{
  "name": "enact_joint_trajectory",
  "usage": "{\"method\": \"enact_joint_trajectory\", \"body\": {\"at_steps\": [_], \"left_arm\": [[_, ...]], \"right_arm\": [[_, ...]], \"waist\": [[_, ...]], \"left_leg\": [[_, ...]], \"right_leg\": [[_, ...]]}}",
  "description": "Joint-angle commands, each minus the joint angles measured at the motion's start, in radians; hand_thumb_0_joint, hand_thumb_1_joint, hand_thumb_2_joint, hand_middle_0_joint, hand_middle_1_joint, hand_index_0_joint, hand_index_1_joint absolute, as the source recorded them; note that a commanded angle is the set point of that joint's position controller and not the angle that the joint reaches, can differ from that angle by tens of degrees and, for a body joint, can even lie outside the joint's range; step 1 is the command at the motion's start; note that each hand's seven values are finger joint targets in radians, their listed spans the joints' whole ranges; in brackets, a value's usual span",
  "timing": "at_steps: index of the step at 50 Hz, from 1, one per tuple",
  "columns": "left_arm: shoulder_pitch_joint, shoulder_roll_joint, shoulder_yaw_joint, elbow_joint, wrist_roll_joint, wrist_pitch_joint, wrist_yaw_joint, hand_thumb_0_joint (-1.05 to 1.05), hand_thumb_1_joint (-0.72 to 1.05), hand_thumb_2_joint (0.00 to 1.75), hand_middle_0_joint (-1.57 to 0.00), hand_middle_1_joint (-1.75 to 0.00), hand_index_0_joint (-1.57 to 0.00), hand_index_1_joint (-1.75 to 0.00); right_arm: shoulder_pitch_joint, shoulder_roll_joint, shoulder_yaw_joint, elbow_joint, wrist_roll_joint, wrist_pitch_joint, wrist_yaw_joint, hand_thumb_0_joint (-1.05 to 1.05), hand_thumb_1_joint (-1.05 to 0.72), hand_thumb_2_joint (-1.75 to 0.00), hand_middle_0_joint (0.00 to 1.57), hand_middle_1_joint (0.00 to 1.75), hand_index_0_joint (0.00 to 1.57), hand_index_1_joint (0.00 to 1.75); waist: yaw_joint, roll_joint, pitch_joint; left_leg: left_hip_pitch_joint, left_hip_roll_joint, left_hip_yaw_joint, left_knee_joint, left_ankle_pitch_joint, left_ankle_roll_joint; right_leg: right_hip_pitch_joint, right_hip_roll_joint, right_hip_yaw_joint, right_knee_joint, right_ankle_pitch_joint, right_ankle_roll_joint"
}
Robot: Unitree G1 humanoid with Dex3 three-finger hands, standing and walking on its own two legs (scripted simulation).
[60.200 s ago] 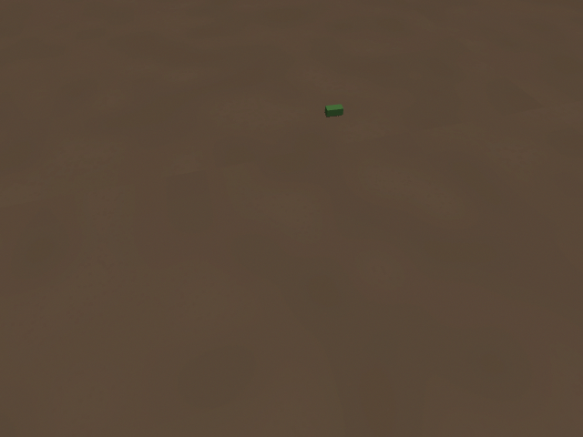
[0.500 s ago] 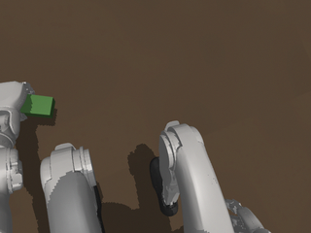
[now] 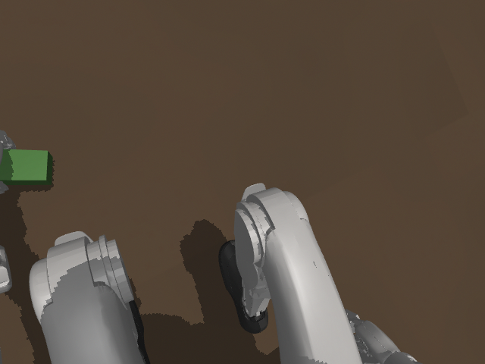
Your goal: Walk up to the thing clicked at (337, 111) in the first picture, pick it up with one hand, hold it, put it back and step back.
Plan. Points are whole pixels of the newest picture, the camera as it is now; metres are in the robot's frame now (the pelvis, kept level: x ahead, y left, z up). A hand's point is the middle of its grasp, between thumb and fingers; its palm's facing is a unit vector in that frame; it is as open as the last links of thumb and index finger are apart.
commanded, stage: rest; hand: left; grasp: from above
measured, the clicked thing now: (15, 167) +0.44 +0.28 -0.26
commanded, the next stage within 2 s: open in 0.82 s
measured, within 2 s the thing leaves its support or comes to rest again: rests again in 0.32 s
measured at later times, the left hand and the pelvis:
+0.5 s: hand out of the picture +0.43 +0.30 -0.24, palm faces -0.45 -0.14 -0.88, open 7.7 cm; pelvis +0.00 +0.01 +0.00, yaw -2 degrees
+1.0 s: hand out of the picture +0.43 +0.30 -0.24, palm faces -0.45 -0.14 -0.88, open 7.8 cm; pelvis -0.01 +0.01 +0.00, yaw -3 degrees
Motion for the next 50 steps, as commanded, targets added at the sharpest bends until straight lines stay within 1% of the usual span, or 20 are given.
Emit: {"method": "enact_joint_trajectory", "body": {"at_steps": [1, 2, 3, 6, 8, 9, 10, 15, 16, 17, 19, 20, 23, 26, 27, 32, 40, 41, 46, 50], "left_arm": [[-0.273, 0.282, 0.039, -0.115, -0.013, -0.013, 0.065, 0.00, 0.85, 0.44, -1.15, -0.43, -1.18, -0.39], [-0.263, 0.281, 0.039, -0.114, -0.013, -0.015, 0.068, 0.00, 0.85, 0.42, -1.14, -0.43, -1.17, -0.39], [-0.279, 0.243, 0.004, -0.101, -0.016, -0.017, 0.064, 0.00, 0.85, 0.42, -1.14, -0.42, -1.18, -0.39], [-0.267, 0.261, 0.014, -0.067, -0.016, -0.023, 0.071, 0.00, 0.86, 0.41, -1.13, -0.43, -1.17, -0.39], [-0.293, 0.259, -0.001, -0.049, -0.009, -0.027, 0.074, 0.00, 0.87, 0.42, -1.14, -0.46, -1.18, -0.41], [-0.295, 0.247, -0.025, -0.059, 0.000, -0.027, 0.070, 0.00, 0.86, 0.42, -1.14, -0.44, -1.18, -0.40], [-0.285, 0.289, 0.004, -0.055, -0.004, -0.029, 0.080, 0.00, 0.85, 0.41, -1.15, -0.42, -1.18, -0.38], [-0.281, 0.265, -0.021, -0.042, 0.001, -0.033, 0.101, 0.00, 0.89, 0.42, -1.17, -0.44, -1.20, -0.40], [-0.271, 0.290, -0.005, -0.023, 0.005, -0.030, 0.109, 0.00, 0.90, 0.41, -1.16, -0.45, -1.21, -0.40], [-0.277, 0.264, -0.027, -0.033, 0.005, -0.031, 0.112, 0.00, 0.89, 0.40, -1.15, -0.44, -1.19, -0.40], [-0.283, 0.290, -0.016, -0.009, 0.017, -0.022, 0.118, 0.00, 0.89, 0.42, -1.15, -0.46, -1.20, -0.42], [-0.288, 0.301, -0.010, -0.022, 0.008, -0.022, 0.126, 0.00, 0.86, 0.41, -1.14, -0.44, -1.18, -0.40], [-0.308, 0.300, -0.012, -0.002, 0.009, -0.017, 0.133, 0.00, 0.87, 0.43, -1.16, -0.44, -1.19, -0.40], [-0.297, 0.325, 0.006, -0.004, 0.008, -0.011, 0.145, 0.00, 0.88, 0.42, -1.16, -0.44, -1.19, -0.40], [-0.308, 0.299, -0.022, 0.002, 0.007, -0.010, 0.140, 0.00, 0.88, 0.40, -1.15, -0.45, -1.20, -0.40], [-0.297, 0.325, -0.009, 0.041, -0.003, -0.006, 0.140, 0.00, 0.87, 0.41, -1.15, -0.46, -1.19, -0.41], [-0.292, 0.304, -0.046, 0.053, -0.013, -0.017, 0.123, 0.00, 0.82, 0.41, -1.12, -0.45, -1.15, -0.41], [-0.280, 0.326, -0.030, 0.056, -0.013, -0.020, 0.127, 0.00, 0.81, 0.43, -1.11, -0.45, -1.14, -0.41], [-0.289, 0.312, -0.064, 0.069, -0.017, -0.028, 0.128, 0.00, 0.82, 0.41, -1.12, -0.46, -1.15, -0.42], [-0.279, 0.306, -0.079, 0.061, -0.011, -0.026, 0.128, 0.00, 0.50, 0.35, -0.80, -0.46, -0.83, -0.42]], "right_arm": [[0.219, -0.304, -0.075, 0.022, -0.011, -0.011, 0.003, 0.00, -0.90, -0.90, 0.20, 0.30, 0.20, 0.30], [0.220, -0.305, -0.072, 0.014, -0.011, -0.011, 0.006, 0.00, -0.89, -0.89, 0.20, 0.30, 0.20, 0.30], [0.209, -0.301, -0.069, 0.009, -0.014, -0.017, 0.009, 0.00, -0.90, -0.90, 0.20, 0.30, 0.20, 0.30], [0.192, -0.301, -0.062, 0.018, -0.017, -0.022, 0.013, 0.00, -0.90, -0.90, 0.20, 0.30, 0.20, 0.30], [0.192, -0.309, -0.050, 0.009, -0.027, -0.030, 0.018, 0.00, -0.90, -0.90, 0.20, 0.30, 0.20, 0.30], [0.182, -0.315, -0.054, 0.005, -0.026, -0.033, 0.020, 0.00, -0.90, -0.90, 0.20, 0.30, 0.20, 0.30], [0.189, -0.321, -0.050, 0.012, -0.025, -0.032, 0.019, 0.00, -0.90, -0.90, 0.20, 0.30, 0.20, 0.30], [0.166, -0.328, -0.039, -0.001, -0.028, -0.051, 0.027, 0.00, -0.90, -0.90, 0.20, 0.30, 0.20, 0.30], [0.163, -0.328, -0.035, 0.005, -0.031, -0.052, 0.028, 0.00, -0.90, -0.90, 0.20, 0.30, 0.20, 0.30], [0.158, -0.331, -0.032, -0.007, -0.032, -0.056, 0.031, 0.00, -0.90, -0.90, 0.20, 0.30, 0.20, 0.30], [0.162, -0.332, -0.027, -0.003, -0.036, -0.061, 0.038, 0.00, -0.90, -0.90, 0.20, 0.30, 0.20, 0.30], [0.152, -0.337, -0.028, -0.001, -0.034, -0.061, 0.039, 0.00, -0.90, -0.90, 0.20, 0.30, 0.20, 0.30], [0.151, -0.342, -0.013, -0.004, -0.042, -0.077, 0.052, 0.00, -0.90, -0.90, 0.20, 0.30, 0.20, 0.30], [0.152, -0.345, -0.007, 0.002, -0.043, -0.082, 0.059, 0.00, -0.90, -0.90, 0.20, 0.30, 0.20, 0.30], [0.142, -0.347, -0.008, -0.007, -0.046, -0.089, 0.062, 0.00, -0.90, -0.90, 0.20, 0.30, 0.20, 0.30], [0.161, -0.353, 0.003, -0.002, -0.043, -0.098, 0.068, 0.00, -0.90, -0.90, 0.20, 0.30, 0.20, 0.30], [0.138, -0.359, 0.018, -0.019, -0.041, -0.106, 0.073, 0.00, -0.90, -0.90, 0.20, 0.30, 0.20, 0.30], [0.147, -0.366, 0.018, -0.018, -0.040, -0.102, 0.070, 0.00, -0.90, -0.90, 0.20, 0.30, 0.20, 0.30], [0.130, -0.365, 0.035, -0.026, -0.045, -0.110, 0.071, 0.00, -0.91, -0.90, 0.20, 0.30, 0.20, 0.30], [0.126, -0.363, 0.042, -0.032, -0.046, -0.111, 0.071, 0.00, -0.90, -0.90, 0.20, 0.30, 0.20, 0.30]], "waist": [[-0.035, 0.398, -0.689], [-0.028, 0.404, -0.689], [-0.041, 0.396, -0.673], [-0.037, 0.421, -0.655], [-0.064, 0.403, -0.626], [-0.062, 0.403, -0.627], [-0.050, 0.410, -0.621], [-0.056, 0.428, -0.620], [-0.052, 0.428, -0.619], [-0.058, 0.443, -0.618], [-0.069, 0.433, -0.598], [-0.058, 0.451, -0.605], [-0.084, 0.447, -0.576], [-0.076, 0.458, -0.588], [-0.089, 0.449, -0.581], [-0.093, 0.413, -0.563], [-0.104, 0.387, -0.539], [-0.096, 0.404, -0.558], [-0.108, 0.406, -0.520], [-0.106, 0.410, -0.519]], "left_leg": [[0.490, -0.003, 0.120, -0.236, 0.260, 0.035], [0.468, -0.004, 0.119, -0.242, 0.258, 0.034], [0.481, -0.002, 0.116, -0.236, 0.253, 0.030], [0.491, 0.002, 0.100, -0.251, 0.234, 0.026], [0.469, 0.001, 0.098, -0.241, 0.222, 0.030], [0.476, 0.001, 0.101, -0.237, 0.215, 0.030], [0.455, 0.000, 0.099, -0.247, 0.206, 0.031], [0.498, 0.007, 0.086, -0.258, 0.216, 0.022], [0.495, 0.006, 0.083, -0.254, 0.210, 0.022], [0.494, 0.005, 0.083, -0.259, 0.220, 0.022], [0.494, 0.007, 0.082, -0.249, 0.215, 0.022], [0.490, 0.010, 0.080, -0.261, 0.216, 0.020], [0.496, 0.012, 0.073, -0.242, 0.228, 0.019], [0.504, 0.015, 0.067, -0.250, 0.249, 0.017], [0.495, 0.013, 0.077, -0.232, 0.240, 0.019], [0.457, 0.013, 0.071, -0.233, 0.224, 0.026], [0.455, 0.015, 0.059, -0.232, 0.206, 0.028], [0.474, 0.018, 0.053, -0.247, 0.229, 0.024], [0.461, 0.019, 0.053, -0.242, 0.196, 0.023], [0.468, 0.021, 0.051, -0.242, 0.200, 0.021]], "right_leg": [[0.396, 0.034, -0.113, -0.211, 0.276, -0.064], [0.407, 0.035, -0.111, -0.211, 0.272, -0.066], [0.387, 0.035, -0.115, -0.203, 0.268, -0.069], [0.353, 0.039, -0.132, -0.195, 0.241, -0.070], [0.358, 0.037, -0.136, -0.198, 0.240, -0.067], [0.356, 0.041, -0.130, -0.200, 0.238, -0.067], [0.364, 0.040, -0.133, -0.206, 0.227, -0.069], [0.354, 0.046, -0.146, -0.194, 0.233, -0.069], [0.346, 0.046, -0.151, -0.189, 0.228, -0.068], [0.351, 0.046, -0.151, -0.191, 0.236, -0.066], [0.340, 0.044, -0.153, -0.183, 0.240, -0.064], [0.350, 0.048, -0.150, -0.189, 0.235, -0.068], [0.347, 0.042, -0.157, -0.177, 0.256, -0.061], [0.363, 0.047, -0.159, -0.181, 0.269, -0.062], [0.378, 0.049, -0.152, -0.185, 0.273, -0.062], [0.389, 0.048, -0.155, -0.201, 0.258, -0.061], [0.385, 0.049, -0.160, -0.202, 0.247, -0.058], [0.397, 0.053, -0.163, -0.206, 0.259, -0.060], [0.390, 0.055, -0.164, -0.207, 0.239, -0.060], [0.394, 0.056, -0.166, -0.208, 0.243, -0.060]]}}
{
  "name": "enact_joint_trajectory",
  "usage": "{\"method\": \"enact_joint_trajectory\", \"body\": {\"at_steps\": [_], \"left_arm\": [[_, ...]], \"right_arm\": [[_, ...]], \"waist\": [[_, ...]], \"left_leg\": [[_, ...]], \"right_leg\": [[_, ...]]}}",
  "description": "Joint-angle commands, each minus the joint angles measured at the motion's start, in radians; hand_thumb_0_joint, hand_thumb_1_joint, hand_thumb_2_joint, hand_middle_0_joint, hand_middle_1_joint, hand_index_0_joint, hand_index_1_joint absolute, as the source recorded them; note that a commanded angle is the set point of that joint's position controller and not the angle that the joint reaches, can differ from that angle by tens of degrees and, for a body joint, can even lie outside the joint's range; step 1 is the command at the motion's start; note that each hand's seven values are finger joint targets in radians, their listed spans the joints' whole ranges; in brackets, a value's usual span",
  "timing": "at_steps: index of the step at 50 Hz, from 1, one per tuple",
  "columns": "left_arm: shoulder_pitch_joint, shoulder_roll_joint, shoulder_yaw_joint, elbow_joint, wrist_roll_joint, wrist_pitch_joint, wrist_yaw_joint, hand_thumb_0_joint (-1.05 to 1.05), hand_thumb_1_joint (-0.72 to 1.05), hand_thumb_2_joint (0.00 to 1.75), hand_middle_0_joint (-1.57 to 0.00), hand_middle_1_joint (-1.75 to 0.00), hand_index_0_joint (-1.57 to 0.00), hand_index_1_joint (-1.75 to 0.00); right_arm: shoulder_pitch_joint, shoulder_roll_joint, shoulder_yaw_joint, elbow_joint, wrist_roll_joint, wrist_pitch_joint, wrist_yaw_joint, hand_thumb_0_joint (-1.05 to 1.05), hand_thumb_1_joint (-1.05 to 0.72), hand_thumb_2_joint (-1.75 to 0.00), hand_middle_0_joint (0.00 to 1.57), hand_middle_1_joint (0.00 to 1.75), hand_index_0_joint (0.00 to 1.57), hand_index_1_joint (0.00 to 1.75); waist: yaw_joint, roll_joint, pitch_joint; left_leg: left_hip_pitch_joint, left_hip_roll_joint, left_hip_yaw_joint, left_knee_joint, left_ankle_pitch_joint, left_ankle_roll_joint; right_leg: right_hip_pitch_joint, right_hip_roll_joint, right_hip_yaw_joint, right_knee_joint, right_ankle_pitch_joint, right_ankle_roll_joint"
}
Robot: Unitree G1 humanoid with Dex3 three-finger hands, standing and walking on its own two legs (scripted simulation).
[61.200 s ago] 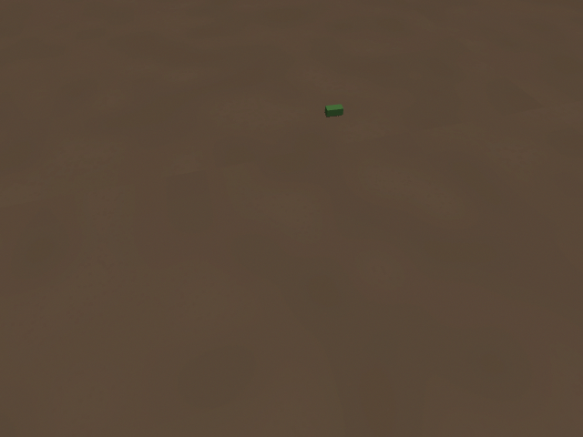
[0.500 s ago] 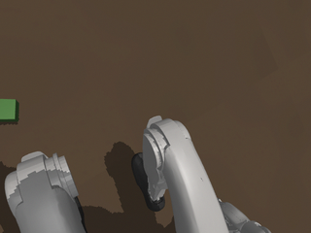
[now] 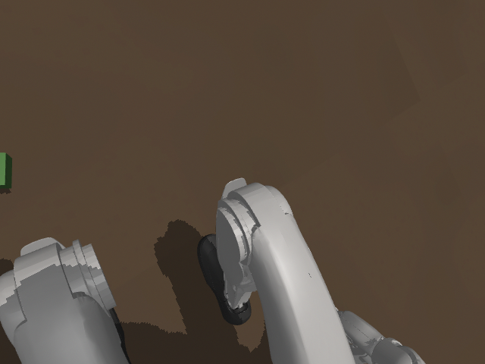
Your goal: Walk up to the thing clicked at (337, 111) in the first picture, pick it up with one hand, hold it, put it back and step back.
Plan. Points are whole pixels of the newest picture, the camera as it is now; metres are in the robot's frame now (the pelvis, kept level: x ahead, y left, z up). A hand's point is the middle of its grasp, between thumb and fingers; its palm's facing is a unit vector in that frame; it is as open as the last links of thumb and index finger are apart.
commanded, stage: open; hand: left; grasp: from above
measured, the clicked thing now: out of the picture +0.44 +0.29 -0.27
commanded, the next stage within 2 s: withdraw in 0.86 s
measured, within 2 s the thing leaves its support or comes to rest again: neither
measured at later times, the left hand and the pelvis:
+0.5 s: hand out of the picture +0.43 +0.32 -0.25, palm faces -0.43 -0.16 -0.89, open 11.9 cm; pelvis +0.00 +0.00 +0.00, yaw -1 degrees
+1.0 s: hand out of the picture +0.42 +0.32 -0.25, palm faces -0.45 -0.16 -0.88, open 13.3 cm; pelvis +0.00 +0.00 +0.01, yaw -1 degrees
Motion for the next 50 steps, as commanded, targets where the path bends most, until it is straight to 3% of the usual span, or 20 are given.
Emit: {"method": "enact_joint_trajectory", "body": {"at_steps": [1, 6, 9, 16, 22, 27, 28, 30, 31, 32, 39, 40, 47, 50], "left_arm": [[-0.220, 0.182, -0.012, -0.089, -0.002, 0.003, 0.035, 0.00, 0.42, 0.37, -0.72, -0.47, -0.75, -0.44], [-0.230, 0.185, -0.016, -0.108, -0.009, 0.003, 0.046, 0.00, 0.06, 0.49, -0.55, -0.56, -0.57, -0.54], [-0.244, 0.209, -0.010, -0.132, -0.010, 0.010, 0.054, 0.00, -0.02, 0.55, -0.49, -0.61, -0.51, -0.60], [-0.237, 0.185, -0.021, -0.122, -0.020, 0.017, 0.050, 0.00, -0.16, 0.68, -0.37, -0.73, -0.38, -0.72], [-0.225, 0.214, 0.002, -0.115, -0.020, 0.032, 0.042, 0.00, -0.28, 0.78, -0.28, -0.81, -0.29, -0.81], [-0.215, 0.232, 0.023, -0.139, -0.027, 0.037, 0.030, 0.00, -0.30, 0.80, -0.24, -0.86, -0.26, -0.85], [-0.200, 0.240, 0.032, -0.142, -0.033, 0.038, 0.032, 0.00, -0.32, 0.82, -0.23, -0.88, -0.24, -0.87], [-0.208, 0.227, 0.018, -0.137, -0.038, 0.034, 0.025, 0.00, -0.34, 0.83, -0.20, -0.90, -0.21, -0.89], [-0.199, 0.243, 0.040, -0.174, -0.035, 0.031, 0.027, 0.00, -0.36, 0.85, -0.18, -0.93, -0.19, -0.92], [-0.206, 0.221, 0.017, -0.143, -0.037, 0.032, 0.018, 0.00, -0.36, 0.85, -0.17, -0.94, -0.19, -0.92], [-0.212, 0.213, 0.013, -0.149, -0.042, 0.005, 0.005, 0.00, -0.40, 0.89, -0.12, -1.01, -0.14, -0.98], [-0.211, 0.193, -0.009, -0.135, -0.044, 0.003, -0.002, 0.00, -0.39, 0.91, -0.13, -1.01, -0.15, -0.99], [-0.219, 0.214, -0.016, -0.147, -0.017, -0.015, 0.010, 0.00, -0.39, 0.95, -0.10, -1.08, -0.13, -1.05], [-0.224, 0.243, 0.001, -0.155, -0.010, -0.011, 0.035, 0.00, -0.47, 0.96, -0.08, -1.00, -0.09, -0.98]], "right_arm": [[0.167, -0.322, -0.081, 0.002, -0.001, -0.002, -0.002, 0.00, -0.90, -0.90, 0.20, 0.30, 0.20, 0.30], [0.159, -0.329, -0.081, -0.001, -0.001, -0.008, -0.002, 0.00, -0.90, -0.90, 0.20, 0.30, 0.20, 0.30], [0.157, -0.336, -0.082, -0.004, 0.004, -0.010, 0.000, 0.00, -0.90, -0.90, 0.20, 0.30, 0.20, 0.30], [0.154, -0.330, -0.078, -0.005, 0.003, -0.023, 0.007, 0.00, -0.89, -0.90, 0.20, 0.30, 0.20, 0.30], [0.164, -0.335, -0.082, -0.001, 0.011, -0.024, 0.009, 0.00, -0.90, -0.90, 0.20, 0.30, 0.20, 0.30], [0.179, -0.333, -0.080, -0.010, 0.010, -0.019, 0.014, 0.00, -0.89, -0.90, 0.20, 0.30, 0.20, 0.30], [0.172, -0.342, -0.083, -0.008, 0.013, -0.015, 0.009, 0.00, -0.89, -0.90, 0.20, 0.30, 0.20, 0.30], [0.173, -0.335, -0.082, -0.007, 0.014, -0.014, 0.006, 0.00, -0.89, -0.90, 0.20, 0.30, 0.20, 0.30], [0.187, -0.340, -0.088, -0.005, 0.013, -0.011, 0.005, 0.00, -0.89, -0.90, 0.20, 0.30, 0.20, 0.30], [0.181, -0.331, -0.087, -0.006, 0.016, -0.012, 0.007, 0.00, -0.89, -0.90, 0.20, 0.30, 0.20, 0.30], [0.193, -0.329, -0.075, -0.009, 0.017, 0.002, 0.000, 0.00, -0.89, -0.90, 0.20, 0.30, 0.20, 0.30], [0.181, -0.326, -0.074, -0.012, 0.019, 0.001, -0.002, 0.00, -0.89, -0.90, 0.20, 0.30, 0.20, 0.30], [0.179, -0.337, -0.070, -0.028, 0.011, 0.000, -0.008, 0.00, -0.89, -0.90, 0.20, 0.30, 0.20, 0.30], [0.173, -0.342, -0.072, -0.025, 0.015, 0.002, -0.013, 0.00, -0.90, -0.90, 0.20, 0.30, 0.20, 0.30]], "waist": [[-0.059, 0.466, -0.599], [-0.062, 0.480, -0.593], [-0.058, 0.487, -0.609], [-0.071, 0.471, -0.586], [-0.057, 0.515, -0.617], [-0.058, 0.521, -0.633], [-0.048, 0.528, -0.648], [-0.059, 0.508, -0.631], [-0.041, 0.533, -0.664], [-0.057, 0.530, -0.635], [-0.063, 0.488, -0.624], [-0.073, 0.481, -0.597], [-0.068, 0.490, -0.591], [-0.058, 0.504, -0.604]], "left_leg": [[0.440, 0.016, 0.104, -0.282, 0.195, 0.009], [0.456, 0.020, 0.089, -0.299, 0.183, 0.002], [0.456, 0.022, 0.092, -0.291, 0.196, 0.004], [0.451, 0.022, 0.093, -0.288, 0.180, 0.004], [0.487, 0.024, 0.083, -0.299, 0.235, -0.006], [0.492, 0.022, 0.096, -0.289, 0.263, 0.000], [0.493, 0.023, 0.096, -0.297, 0.264, -0.002], [0.471, 0.024, 0.100, -0.288, 0.245, 0.001], [0.495, 0.021, 0.096, -0.299, 0.274, -0.002], [0.485, 0.022, 0.096, -0.290, 0.261, -0.002], [0.467, 0.022, 0.085, -0.293, 0.250, 0.003], [0.463, 0.022, 0.088, -0.293, 0.226, 0.003], [0.478, 0.023, 0.085, -0.305, 0.200, 0.000], [0.490, 0.026, 0.081, -0.315, 0.212, -0.003]], "right_leg": [[0.342, 0.036, -0.122, -0.193, 0.213, -0.079], [0.331, 0.033, -0.128, -0.188, 0.205, -0.080], [0.347, 0.035, -0.122, -0.195, 0.216, -0.080], [0.345, 0.031, -0.123, -0.199, 0.209, -0.076], [0.362, 0.031, -0.123, -0.184, 0.251, -0.081], [0.387, 0.034, -0.123, -0.189, 0.272, -0.080], [0.393, 0.039, -0.123, -0.195, 0.271, -0.081], [0.409, 0.037, -0.115, -0.202, 0.265, -0.080], [0.401, 0.036, -0.123, -0.197, 0.277, -0.082], [0.387, 0.034, -0.120, -0.185, 0.270, -0.084], [0.377, 0.035, -0.130, -0.196, 0.257, -0.081], [0.367, 0.032, -0.127, -0.197, 0.240, -0.080], [0.350, 0.033, -0.131, -0.201, 0.217, -0.080], [0.359, 0.035, -0.127, -0.204, 0.224, -0.081]]}}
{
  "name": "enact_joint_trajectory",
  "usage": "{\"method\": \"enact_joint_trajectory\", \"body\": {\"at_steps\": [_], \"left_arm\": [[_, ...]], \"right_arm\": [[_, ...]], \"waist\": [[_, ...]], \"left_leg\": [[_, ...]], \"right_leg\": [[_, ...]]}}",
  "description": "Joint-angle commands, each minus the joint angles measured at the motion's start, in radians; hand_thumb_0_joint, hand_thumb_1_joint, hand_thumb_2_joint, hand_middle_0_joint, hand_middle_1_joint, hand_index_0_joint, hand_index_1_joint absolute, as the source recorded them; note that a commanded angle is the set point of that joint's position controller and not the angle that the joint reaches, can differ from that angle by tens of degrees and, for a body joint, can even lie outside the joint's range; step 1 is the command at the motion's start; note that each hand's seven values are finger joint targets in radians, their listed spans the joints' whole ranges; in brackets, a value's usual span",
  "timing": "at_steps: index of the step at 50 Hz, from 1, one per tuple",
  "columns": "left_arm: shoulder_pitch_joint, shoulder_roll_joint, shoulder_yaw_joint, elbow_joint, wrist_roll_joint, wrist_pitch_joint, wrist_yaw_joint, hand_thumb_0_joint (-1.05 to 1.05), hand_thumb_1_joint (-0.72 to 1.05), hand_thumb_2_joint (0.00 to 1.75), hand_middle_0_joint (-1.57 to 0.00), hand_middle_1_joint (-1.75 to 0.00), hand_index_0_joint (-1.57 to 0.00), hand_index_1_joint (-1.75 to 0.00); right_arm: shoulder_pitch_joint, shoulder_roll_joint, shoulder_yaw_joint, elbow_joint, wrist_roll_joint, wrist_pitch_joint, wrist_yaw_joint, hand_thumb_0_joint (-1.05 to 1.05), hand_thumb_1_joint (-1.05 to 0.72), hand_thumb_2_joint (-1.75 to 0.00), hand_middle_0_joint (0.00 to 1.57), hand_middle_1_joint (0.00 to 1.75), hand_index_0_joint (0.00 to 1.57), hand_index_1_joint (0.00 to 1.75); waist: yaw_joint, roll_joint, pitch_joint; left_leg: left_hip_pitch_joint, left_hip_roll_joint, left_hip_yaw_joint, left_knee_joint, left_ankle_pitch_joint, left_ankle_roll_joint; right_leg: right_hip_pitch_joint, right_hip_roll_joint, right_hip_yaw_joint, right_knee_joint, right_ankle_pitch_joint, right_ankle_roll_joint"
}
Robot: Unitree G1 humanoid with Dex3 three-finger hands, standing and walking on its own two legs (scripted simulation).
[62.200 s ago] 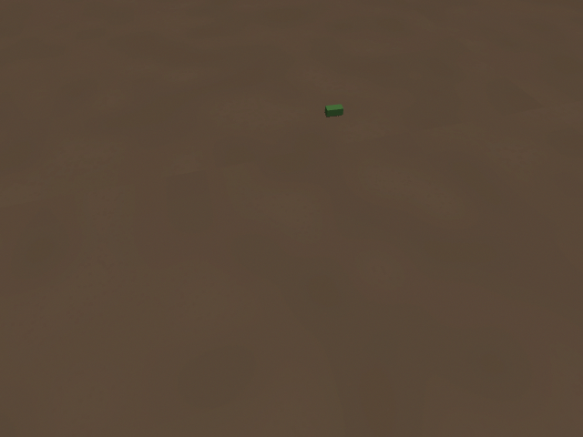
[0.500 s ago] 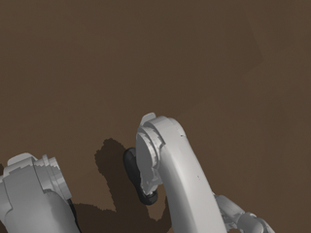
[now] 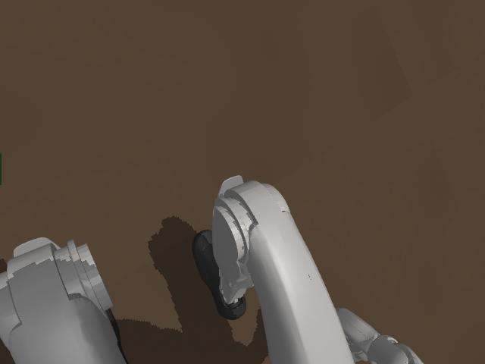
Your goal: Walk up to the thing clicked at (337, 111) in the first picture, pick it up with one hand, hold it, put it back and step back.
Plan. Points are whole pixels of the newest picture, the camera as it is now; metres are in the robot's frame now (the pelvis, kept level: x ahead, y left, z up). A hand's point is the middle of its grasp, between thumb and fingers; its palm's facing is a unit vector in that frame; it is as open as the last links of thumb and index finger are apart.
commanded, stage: withdraw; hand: left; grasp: from above
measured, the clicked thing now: out of the picture +0.44 +0.29 -0.28
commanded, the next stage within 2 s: home in 0.88 s
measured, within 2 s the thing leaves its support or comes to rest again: neither
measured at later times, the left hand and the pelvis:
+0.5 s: hand out of the picture +0.41 +0.36 -0.09, palm faces -0.45 -0.09 -0.89, open 14.0 cm; pelvis +0.00 +0.00 +0.05, yaw +6 degrees
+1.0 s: hand out of the picture +0.45 +0.35 -0.15, palm faces -0.35 -0.07 -0.94, open 13.9 cm; pelvis +0.00 -0.01 +0.02, yaw +6 degrees
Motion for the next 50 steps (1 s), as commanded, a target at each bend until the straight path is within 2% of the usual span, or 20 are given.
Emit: {"method": "enact_joint_trajectory", "body": {"at_steps": [1, 4, 5, 9, 11, 13, 15, 16, 19, 22, 26, 28, 30, 34, 37, 40, 44, 45, 49, 50], "left_arm": [[-0.245, 0.233, 0.024, -0.113, 0.012, 0.002, 0.072, 0.00, -0.47, 0.96, -0.07, -1.00, -0.09, -0.99], [-0.271, 0.235, 0.018, -0.154, 0.022, 0.026, 0.081, 0.00, -0.48, 0.96, -0.08, -0.99, -0.09, -0.98], [-0.286, 0.270, 0.058, -0.202, 0.018, 0.034, 0.085, 0.00, -0.49, 0.97, -0.07, -0.99, -0.08, -0.98], [-0.268, 0.290, 0.132, -0.422, -0.026, 0.078, 0.066, 0.00, -0.51, 0.98, -0.07, -0.98, -0.07, -0.98], [-0.180, 0.186, 0.089, -0.450, -0.059, 0.112, 0.020, 0.00, -0.52, 0.99, -0.08, -0.97, -0.07, -0.97], [-0.127, 0.159, 0.087, -0.502, -0.082, 0.145, -0.034, 0.00, -0.51, 0.98, -0.07, -0.97, -0.07, -0.97], [-0.053, 0.119, 0.070, -0.554, -0.114, 0.189, -0.103, 0.00, -0.52, 0.99, -0.08, -0.97, -0.07, -0.98], [-0.048, 0.030, 0.014, -0.548, -0.135, 0.208, -0.146, 0.00, -0.52, 1.00, -0.08, -0.96, -0.07, -0.97], [-0.036, -0.123, -0.098, -0.624, -0.191, 0.228, -0.284, 0.00, -0.52, 1.00, -0.08, -0.99, -0.07, -0.99], [-0.050, -0.191, -0.170, -0.639, -0.247, 0.214, -0.408, 0.00, -0.53, 1.01, -0.08, -1.00, -0.07, -1.01], [-0.130, -0.205, -0.176, -0.650, -0.269, 0.146, -0.475, 0.00, -0.51, 1.02, -0.08, -1.02, -0.08, -1.02], [-0.163, -0.114, -0.133, -0.608, -0.225, 0.098, -0.460, 0.00, -0.51, 1.02, -0.10, -1.01, -0.09, -1.02], [-0.195, -0.079, -0.113, -0.580, -0.180, 0.040, -0.433, 0.00, -0.52, 1.03, -0.09, -1.00, -0.08, -1.02], [-0.275, 0.029, -0.058, -0.526, -0.062, -0.043, -0.334, 0.00, -0.51, 1.01, -0.08, -1.01, -0.08, -1.02], [-0.320, 0.037, -0.046, -0.432, -0.007, -0.062, -0.242, 0.00, -0.52, 1.02, -0.07, -1.02, -0.07, -1.02], [-0.381, 0.069, -0.026, -0.363, 0.036, -0.048, -0.156, 0.00, -0.51, 1.01, -0.07, -1.01, -0.07, -1.01], [-0.415, 0.085, -0.006, -0.329, 0.047, 0.017, -0.092, 0.00, -0.52, 1.00, -0.07, -1.00, -0.07, -1.00], [-0.465, 0.111, 0.013, -0.401, 0.042, 0.029, -0.087, 0.00, -0.52, 1.00, -0.08, -1.00, -0.08, -1.00], [-0.330, 0.064, 0.016, -0.438, -0.021, 0.104, -0.129, 0.00, -0.43, 0.92, -0.16, -0.91, -0.16, -0.91], [-0.301, 0.065, 0.011, -0.473, -0.035, 0.119, -0.148, 0.00, -0.47, 0.96, -0.09, -0.99, -0.10, -0.98]], "right_arm": [[0.182, -0.346, -0.098, 0.010, -0.004, 0.001, -0.005, 0.00, -0.90, -0.90, 0.20, 0.30, 0.20, 0.30], [0.166, -0.344, -0.115, 0.003, -0.001, -0.004, -0.004, 0.00, -0.90, -0.90, 0.20, 0.30, 0.20, 0.30], [0.184, -0.349, -0.121, 0.004, -0.003, -0.003, -0.001, 0.00, -0.90, -0.90, 0.20, 0.30, 0.20, 0.30], [0.190, -0.323, -0.168, 0.011, 0.027, -0.001, 0.011, 0.00, -0.90, -0.90, 0.20, 0.30, 0.20, 0.30], [0.172, -0.298, -0.191, 0.002, 0.046, 0.006, 0.022, 0.00, -0.90, -0.90, 0.20, 0.30, 0.20, 0.30], [0.189, -0.293, -0.232, 0.014, 0.072, 0.033, 0.024, 0.00, -0.90, -0.90, 0.20, 0.30, 0.20, 0.30], [0.194, -0.284, -0.271, 0.024, 0.111, 0.068, 0.023, 0.00, -0.90, -0.90, 0.20, 0.30, 0.20, 0.30], [0.196, -0.272, -0.277, 0.017, 0.126, 0.085, 0.021, 0.00, -0.90, -0.91, 0.20, 0.30, 0.20, 0.30], [0.242, -0.247, -0.309, 0.013, 0.166, 0.139, 0.010, 0.00, -0.90, -0.90, 0.20, 0.30, 0.20, 0.30], [0.266, -0.247, -0.329, 0.002, 0.187, 0.174, -0.027, 0.00, -0.90, -0.90, 0.20, 0.30, 0.20, 0.30], [0.261, -0.233, -0.315, -0.024, 0.197, 0.196, -0.089, 0.00, -0.90, -0.90, 0.20, 0.30, 0.20, 0.30], [0.240, -0.223, -0.303, -0.035, 0.193, 0.207, -0.122, 0.00, -0.90, -0.90, 0.20, 0.30, 0.20, 0.30], [0.223, -0.206, -0.280, -0.040, 0.179, 0.216, -0.146, 0.00, -0.90, -0.90, 0.20, 0.30, 0.20, 0.30], [0.194, -0.173, -0.245, -0.035, 0.159, 0.229, -0.163, 0.00, -0.89, -0.90, 0.20, 0.30, 0.20, 0.30], [0.190, -0.186, -0.237, -0.030, 0.138, 0.227, -0.173, 0.00, -0.89, -0.90, 0.20, 0.30, 0.20, 0.30], [0.208, -0.203, -0.233, -0.015, 0.117, 0.220, -0.180, 0.00, -0.89, -0.90, 0.20, 0.30, 0.20, 0.30], [0.228, -0.219, -0.245, 0.008, 0.097, 0.197, -0.177, 0.00, -0.90, -0.90, 0.20, 0.30, 0.20, 0.30], [0.238, -0.231, -0.249, 0.017, 0.097, 0.195, -0.176, 0.00, -0.90, -0.90, 0.20, 0.30, 0.20, 0.30], [0.262, -0.232, -0.278, 0.018, 0.114, 0.183, -0.156, 0.00, -0.88, -0.89, 0.20, 0.30, 0.20, 0.30], [0.273, -0.226, -0.281, 0.019, 0.120, 0.184, -0.151, 0.00, -0.89, -0.89, 0.20, 0.30, 0.20, 0.30]], "waist": [[-0.058, 0.531, -0.645], [-0.055, 0.576, -0.656], [-0.046, 0.601, -0.694], [0.040, 0.747, -0.890], [0.071, 0.763, -0.921], [0.100, 0.755, -0.951], [0.163, 0.738, -0.962], [0.147, 0.678, -0.922], [0.111, 0.487, -0.848], [0.074, 0.315, -0.773], [0.073, 0.192, -0.699], [0.105, 0.166, -0.701], [0.100, 0.154, -0.704], [0.127, 0.304, -0.798], [0.093, 0.374, -0.774], [0.090, 0.462, -0.816], [0.073, 0.546, -0.841], [0.077, 0.572, -0.898], [0.100, 0.607, -0.997], [0.114, 0.605, -1.028]], "left_leg": [[0.493, 0.026, 0.091, -0.304, 0.222, -0.007], [0.509, 0.028, 0.102, -0.303, 0.213, -0.013], [0.527, 0.028, 0.104, -0.311, 0.238, -0.012], [0.647, 0.023, 0.123, -0.321, 0.328, -0.029], [0.647, 0.018, 0.134, -0.344, 0.340, -0.030], [0.632, 0.011, 0.144, -0.371, 0.346, -0.026], [0.620, 0.007, 0.164, -0.415, 0.335, -0.022], [0.570, 0.004, 0.174, -0.417, 0.315, -0.012], [0.494, -0.004, 0.177, -0.466, 0.223, 0.015], [0.428, -0.013, 0.174, -0.482, 0.164, 0.032], [0.384, -0.033, 0.175, -0.483, 0.111, 0.032], [0.369, -0.038, 0.190, -0.462, 0.086, 0.032], [0.328, -0.043, 0.216, -0.417, 0.087, 0.033], [0.372, -0.041, 0.230, -0.404, 0.088, 0.028], [0.417, -0.038, 0.221, -0.412, 0.062, 0.020], [0.480, -0.035, 0.215, -0.423, 0.083, 0.013], [0.546, -0.027, 0.206, -0.429, 0.110, 0.007], [0.576, -0.027, 0.203, -0.435, 0.130, 0.008], [0.669, -0.023, 0.192, -0.445, 0.254, 0.001], [0.673, -0.024, 0.201, -0.445, 0.290, 0.003]], "right_leg": [[0.348, 0.034, -0.118, -0.176, 0.231, -0.082], [0.343, 0.032, -0.107, -0.170, 0.231, -0.085], [0.358, 0.034, -0.109, -0.178, 0.250, -0.085], [0.362, 0.017, -0.090, -0.151, 0.307, -0.095], [0.329, 0.022, -0.089, -0.158, 0.301, -0.103], [0.314, 0.020, -0.072, -0.176, 0.302, -0.106], [0.289, 0.020, -0.047, -0.209, 0.266, -0.114], [0.284, 0.019, -0.038, -0.230, 0.260, -0.111], [0.327, 0.023, -0.014, -0.303, 0.201, -0.109], [0.389, 0.019, 0.004, -0.358, 0.157, -0.104], [0.383, -0.001, 0.020, -0.403, 0.078, -0.110], [0.390, -0.002, 0.034, -0.411, 0.021, -0.115], [0.407, -0.001, 0.050, -0.414, 0.000, -0.112], [0.380, 0.002, 0.087, -0.349, -0.010, -0.106], [0.314, 0.005, 0.072, -0.339, -0.046, -0.113], [0.272, 0.001, 0.044, -0.310, -0.006, -0.118], [0.207, -0.009, 0.003, -0.256, 0.056, -0.114], [0.206, -0.014, -0.010, -0.246, 0.094, -0.109], [0.216, -0.027, -0.021, -0.213, 0.200, -0.106], [0.255, -0.024, -0.016, -0.228, 0.231, -0.108]]}}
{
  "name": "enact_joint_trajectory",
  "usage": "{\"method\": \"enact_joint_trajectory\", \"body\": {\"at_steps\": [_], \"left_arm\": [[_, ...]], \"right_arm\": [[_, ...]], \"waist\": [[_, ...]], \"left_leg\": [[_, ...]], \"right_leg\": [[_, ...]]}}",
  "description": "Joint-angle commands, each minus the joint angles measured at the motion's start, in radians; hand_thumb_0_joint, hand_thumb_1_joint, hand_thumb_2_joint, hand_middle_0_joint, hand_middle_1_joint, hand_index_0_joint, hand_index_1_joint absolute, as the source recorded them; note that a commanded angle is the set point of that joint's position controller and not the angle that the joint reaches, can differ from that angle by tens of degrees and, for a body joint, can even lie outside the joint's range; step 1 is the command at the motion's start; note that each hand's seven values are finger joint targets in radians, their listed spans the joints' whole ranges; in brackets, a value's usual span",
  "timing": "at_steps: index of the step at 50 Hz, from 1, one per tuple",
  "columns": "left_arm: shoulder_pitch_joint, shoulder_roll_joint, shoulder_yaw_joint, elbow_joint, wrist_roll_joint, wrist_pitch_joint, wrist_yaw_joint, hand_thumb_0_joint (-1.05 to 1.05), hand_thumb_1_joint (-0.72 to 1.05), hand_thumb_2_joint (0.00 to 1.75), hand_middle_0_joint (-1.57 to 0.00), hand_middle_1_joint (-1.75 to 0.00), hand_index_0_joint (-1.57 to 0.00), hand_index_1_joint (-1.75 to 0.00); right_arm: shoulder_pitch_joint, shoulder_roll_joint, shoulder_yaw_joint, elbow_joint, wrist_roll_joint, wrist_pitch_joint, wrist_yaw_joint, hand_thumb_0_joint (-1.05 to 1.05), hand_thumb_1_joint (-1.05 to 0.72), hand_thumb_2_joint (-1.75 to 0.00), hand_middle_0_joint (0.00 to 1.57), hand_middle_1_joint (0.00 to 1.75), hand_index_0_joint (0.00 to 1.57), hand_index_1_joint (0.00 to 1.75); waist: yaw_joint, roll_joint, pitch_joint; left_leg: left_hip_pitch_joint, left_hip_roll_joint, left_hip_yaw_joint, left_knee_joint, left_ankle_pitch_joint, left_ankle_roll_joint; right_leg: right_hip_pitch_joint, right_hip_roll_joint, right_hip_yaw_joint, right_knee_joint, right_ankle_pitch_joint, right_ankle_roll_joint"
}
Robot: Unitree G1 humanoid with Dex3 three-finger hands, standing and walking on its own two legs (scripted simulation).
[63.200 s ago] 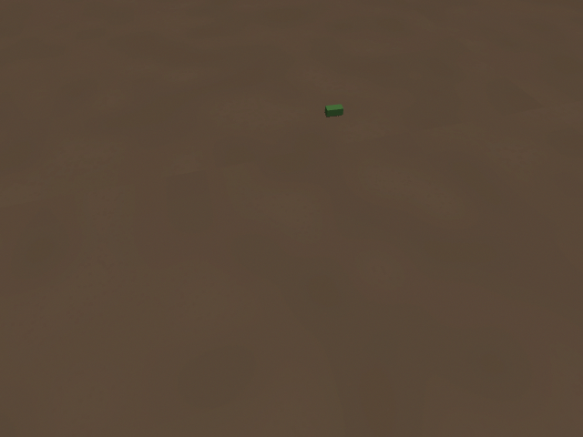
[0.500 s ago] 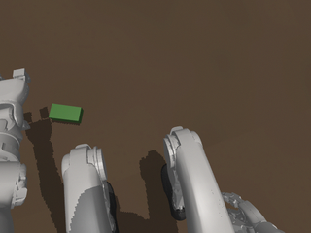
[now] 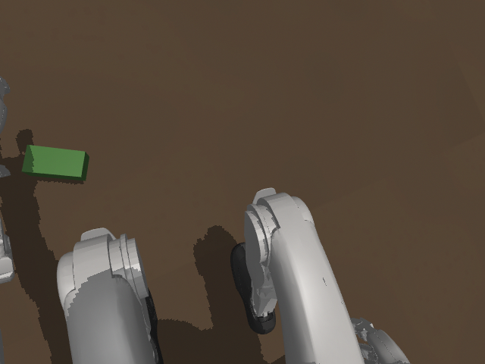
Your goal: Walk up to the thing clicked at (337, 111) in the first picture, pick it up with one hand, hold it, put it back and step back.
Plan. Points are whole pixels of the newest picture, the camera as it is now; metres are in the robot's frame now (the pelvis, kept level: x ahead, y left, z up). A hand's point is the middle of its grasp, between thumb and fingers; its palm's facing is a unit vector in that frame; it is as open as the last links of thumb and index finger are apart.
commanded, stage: home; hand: left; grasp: from above
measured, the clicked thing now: (57, 163) +0.47 +0.25 -0.30
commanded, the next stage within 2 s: none
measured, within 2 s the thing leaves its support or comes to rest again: neither
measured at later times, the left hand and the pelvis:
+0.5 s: hand out of the picture +0.34 +0.28 +0.02, palm faces -0.30 -0.58 -0.76, open 8.6 cm; pelvis +0.00 +0.00 +0.14, yaw +4 degrees
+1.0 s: hand out of the picture +0.24 +0.22 +0.24, palm faces +0.12 -0.94 -0.31, open 7.4 cm; pelvis +0.04 +0.00 +0.32, yaw +8 degrees
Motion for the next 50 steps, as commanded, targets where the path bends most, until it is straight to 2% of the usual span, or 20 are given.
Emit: {"method": "enact_joint_trajectory", "body": {"at_steps": [1, 3, 5, 6, 7, 10, 13, 17, 19, 21, 23, 27, 30, 32, 33, 36, 37, 40, 43, 50], "left_arm": [[-0.271, 0.251, 0.043, -0.257, -0.082, 0.069, -0.004, 0.00, -0.39, 0.88, -0.17, -0.91, -0.18, -0.90], [-0.187, 0.202, 0.029, -0.271, -0.125, 0.097, -0.060, 0.00, -0.25, 0.91, -0.25, -0.75, -0.22, -0.74], [-0.157, 0.228, 0.065, -0.375, -0.173, 0.107, -0.112, 0.00, -0.17, 0.83, -0.22, -0.59, -0.20, -0.60], [-0.113, 0.196, 0.061, -0.414, -0.208, 0.112, -0.143, 0.00, -0.10, 0.81, -0.22, -0.55, -0.20, -0.56], [-0.088, 0.222, 0.092, -0.486, -0.230, 0.110, -0.167, 0.00, -0.05, 0.76, -0.20, -0.49, -0.19, -0.50], [0.093, 0.080, 0.042, -0.631, -0.323, 0.124, -0.263, 0.00, 0.19, 0.77, -0.19, -0.40, -0.18, -0.41], [0.219, 0.060, 0.075, -0.840, -0.442, 0.146, -0.340, 0.00, 0.43, 0.83, -0.19, -0.34, -0.19, -0.34], [0.385, -0.086, 0.024, -0.944, -0.602, 0.181, -0.415, 0.00, 0.75, 0.90, -0.20, -0.30, -0.20, -0.30], [0.414, -0.084, 0.030, -1.078, -0.659, 0.188, -0.439, 0.00, 0.90, 0.90, -0.20, -0.30, -0.20, -0.30], [0.459, -0.114, 0.024, -1.178, -0.715, 0.200, -0.452, 0.00, 0.90, 0.90, -0.20, -0.30, -0.20, -0.30], [0.501, -0.170, -0.007, -1.233, -0.768, 0.210, -0.457, 0.00, 0.90, 0.90, -0.20, -0.30, -0.20, -0.30], [0.600, -0.189, 0.016, -1.321, -0.840, 0.249, -0.440, 0.00, 0.90, 0.90, -0.20, -0.30, -0.20, -0.30], [0.673, -0.243, -0.004, -1.425, -0.918, 0.298, -0.434, 0.00, 0.90, 0.90, -0.20, -0.30, -0.20, -0.30], [0.762, -0.281, -0.022, -1.451, -0.973, 0.339, -0.433, 0.00, 0.90, 0.90, -0.20, -0.30, -0.20, -0.30], [0.772, -0.269, -0.002, -1.480, -1.002, 0.354, -0.427, 0.00, 0.90, 0.90, -0.20, -0.30, -0.20, -0.30], [0.893, -0.327, -0.029, -1.492, -1.086, 0.406, -0.424, 0.00, 0.90, 0.90, -0.20, -0.30, -0.20, -0.30], [0.901, -0.314, -0.007, -1.522, -1.117, 0.417, -0.420, 0.00, 0.90, 0.90, -0.20, -0.30, -0.20, -0.30], [1.003, -0.342, -0.006, -1.569, -1.195, 0.457, -0.416, 0.00, 0.90, 0.90, -0.20, -0.30, -0.20, -0.30], [1.083, -0.381, -0.002, -1.577, -1.241, 0.485, -0.408, 0.00, 0.90, 0.90, -0.20, -0.30, -0.20, -0.30], [1.270, -0.458, 0.020, -1.678, -1.349, 0.563, -0.409, 0.00, 0.90, 0.90, -0.20, -0.30, -0.20, -0.30]], "right_arm": [[0.198, -0.285, -0.118, -0.020, 0.020, -0.011, 0.010, 0.00, -0.88, -0.89, 0.20, 0.30, 0.20, 0.30], [0.225, -0.266, -0.130, -0.016, 0.032, -0.004, 0.020, 0.00, -0.88, -0.89, 0.20, 0.30, 0.20, 0.30], [0.257, -0.270, -0.154, -0.028, 0.047, 0.005, 0.025, 0.00, -0.89, -0.90, 0.20, 0.30, 0.20, 0.30], [0.267, -0.265, -0.159, -0.030, 0.055, 0.011, 0.030, 0.00, -0.89, -0.90, 0.20, 0.30, 0.20, 0.30], [0.258, -0.273, -0.175, -0.055, 0.064, 0.019, 0.029, 0.00, -0.89, -0.90, 0.20, 0.30, 0.20, 0.30], [0.266, -0.248, -0.190, -0.076, 0.094, 0.045, 0.031, 0.00, -0.89, -0.90, 0.20, 0.30, 0.20, 0.30], [0.242, -0.233, -0.204, -0.126, 0.123, 0.066, 0.014, 0.00, -0.90, -0.90, 0.20, 0.30, 0.20, 0.30], [0.170, -0.201, -0.201, -0.162, 0.145, 0.074, -0.019, 0.00, -0.90, -0.90, 0.20, 0.30, 0.20, 0.30], [0.142, -0.191, -0.212, -0.184, 0.154, 0.069, -0.034, 0.00, -0.90, -0.90, 0.20, 0.30, 0.20, 0.30], [0.105, -0.179, -0.223, -0.205, 0.164, 0.064, -0.047, 0.00, -0.90, -0.90, 0.20, 0.30, 0.20, 0.30], [0.069, -0.178, -0.220, -0.219, 0.171, 0.055, -0.061, 0.00, -0.90, -0.90, 0.20, 0.30, 0.20, 0.30], [0.009, -0.156, -0.206, -0.243, 0.192, 0.034, -0.099, 0.00, -0.90, -0.90, 0.20, 0.30, 0.20, 0.30], [-0.031, -0.150, -0.198, -0.260, 0.204, 0.009, -0.127, 0.00, -0.90, -0.90, 0.20, 0.30, 0.20, 0.30], [-0.045, -0.141, -0.193, -0.269, 0.209, -0.005, -0.147, 0.00, -0.90, -0.90, 0.20, 0.30, 0.20, 0.30], [-0.050, -0.139, -0.187, -0.274, 0.212, -0.011, -0.157, 0.00, -0.90, -0.90, 0.20, 0.30, 0.20, 0.30], [-0.060, -0.112, -0.172, -0.285, 0.217, -0.032, -0.181, 0.00, -0.90, -0.90, 0.20, 0.30, 0.20, 0.30], [-0.058, -0.108, -0.165, -0.293, 0.218, -0.040, -0.188, 0.00, -0.90, -0.90, 0.20, 0.30, 0.20, 0.30], [-0.047, -0.091, -0.156, -0.307, 0.222, -0.058, -0.207, 0.00, -0.90, -0.90, 0.20, 0.30, 0.20, 0.30], [-0.025, -0.068, -0.140, -0.309, 0.223, -0.074, -0.228, 0.00, -0.90, -0.90, 0.20, 0.30, 0.20, 0.30], [0.037, -0.048, -0.118, -0.329, 0.224, -0.110, -0.286, 0.00, -0.90, -0.90, 0.20, 0.30, 0.20, 0.30]], "waist": [[0.044, 0.474, -0.876], [0.065, 0.445, -0.889], [0.090, 0.423, -0.929], [0.104, 0.408, -0.941], [0.119, 0.393, -0.966], [0.138, 0.322, -0.938], [0.172, 0.237, -0.917], [0.159, 0.100, -0.750], [0.190, 0.107, -0.785], [0.207, 0.143, -0.796], [0.200, 0.170, -0.738], [0.221, 0.190, -0.673], [0.220, 0.220, -0.670], [0.209, 0.192, -0.659], [0.209, 0.183, -0.668], [0.195, 0.139, -0.575], [0.202, 0.147, -0.585], [0.207, 0.138, -0.559], [0.200, 0.108, -0.509], [0.219, 0.114, -0.452]], "left_leg": [[0.716, -0.008, 0.080, -0.328, 0.245, -0.003], [0.729, -0.008, 0.088, -0.344, 0.291, 0.000], [0.746, -0.008, 0.095, -0.348, 0.351, 0.004], [0.752, -0.009, 0.098, -0.362, 0.380, 0.005], [0.747, -0.010, 0.103, -0.370, 0.387, 0.007], [0.744, -0.012, 0.098, -0.436, 0.359, 0.010], [0.738, -0.013, 0.096, -0.503, 0.287, 0.018], [0.678, -0.010, 0.089, -0.578, 0.158, 0.032], [0.725, -0.005, 0.095, -0.621, 0.125, 0.032], [0.794, 0.001, 0.090, -0.675, 0.102, 0.026], [0.853, 0.006, 0.062, -0.738, 0.060, 0.017], [0.952, 0.013, 0.036, -0.883, -0.058, 0.015], [1.054, 0.015, 0.018, -0.977, -0.090, 0.010], [1.108, 0.014, 0.029, -1.009, -0.055, 0.010], [1.137, 0.011, 0.028, -1.024, -0.048, 0.011], [1.164, 0.007, 0.054, -1.073, -0.027, 0.016], [1.196, 0.006, 0.048, -1.095, -0.021, 0.016], [1.287, 0.009, 0.049, -1.162, 0.035, 0.014], [1.344, 0.008, 0.040, -1.234, 0.096, 0.014], [1.540, 0.012, 0.043, -1.394, 0.256, 0.001]], "right_leg": [[0.355, 0.015, -0.103, -0.203, 0.246, -0.081], [0.403, 0.020, -0.093, -0.227, 0.271, -0.083], [0.467, 0.020, -0.081, -0.257, 0.310, -0.080], [0.504, 0.019, -0.075, -0.272, 0.326, -0.078], [0.540, 0.020, -0.070, -0.292, 0.333, -0.080], [0.594, 0.016, -0.057, -0.359, 0.310, -0.081], [0.665, 0.017, -0.041, -0.440, 0.270, -0.078], [0.688, 0.019, -0.021, -0.548, 0.179, -0.072], [0.742, 0.019, -0.005, -0.590, 0.147, -0.071], [0.760, 0.015, 0.004, -0.622, 0.126, -0.070], [0.734, 0.010, -0.002, -0.648, 0.094, -0.074], [0.785, 0.010, 0.007, -0.726, 0.028, -0.066], [0.845, 0.006, 0.012, -0.785, 0.019, -0.061], [0.892, 0.006, 0.016, -0.843, 0.033, -0.060], [0.922, 0.003, 0.020, -0.868, 0.039, -0.058], [1.005, 0.003, 0.035, -0.969, 0.030, -0.058], [1.043, 0.001, 0.039, -0.986, 0.037, -0.057], [1.134, 0.001, 0.042, -1.062, 0.073, -0.057], [1.226, 0.001, 0.040, -1.135, 0.123, -0.056], [1.436, 0.006, 0.030, -1.297, 0.248, -0.054]]}}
